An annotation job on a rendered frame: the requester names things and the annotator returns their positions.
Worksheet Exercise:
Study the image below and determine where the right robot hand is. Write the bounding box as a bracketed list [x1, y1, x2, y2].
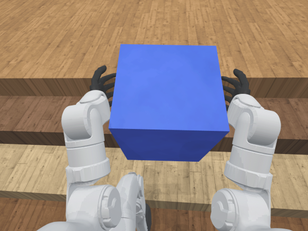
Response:
[221, 69, 251, 111]

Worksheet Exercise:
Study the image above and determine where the left robot hand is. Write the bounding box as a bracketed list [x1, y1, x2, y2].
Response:
[90, 65, 116, 107]

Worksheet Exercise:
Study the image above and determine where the carton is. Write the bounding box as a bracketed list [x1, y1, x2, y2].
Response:
[109, 44, 230, 162]

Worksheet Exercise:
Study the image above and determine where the robot left forearm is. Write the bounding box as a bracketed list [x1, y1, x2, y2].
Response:
[61, 90, 111, 210]

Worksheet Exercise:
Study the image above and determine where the robot left upper arm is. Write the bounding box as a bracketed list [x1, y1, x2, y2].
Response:
[37, 184, 122, 231]

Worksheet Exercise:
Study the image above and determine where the robot right forearm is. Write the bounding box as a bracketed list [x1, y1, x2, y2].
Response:
[224, 94, 281, 218]

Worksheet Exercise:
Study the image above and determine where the left robot shin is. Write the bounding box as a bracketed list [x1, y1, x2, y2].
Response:
[128, 172, 148, 231]

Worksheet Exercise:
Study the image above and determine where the robot right upper arm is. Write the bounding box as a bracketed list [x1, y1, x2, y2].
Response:
[210, 188, 292, 231]

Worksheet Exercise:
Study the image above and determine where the left robot thigh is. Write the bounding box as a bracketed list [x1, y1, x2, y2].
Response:
[109, 174, 144, 231]

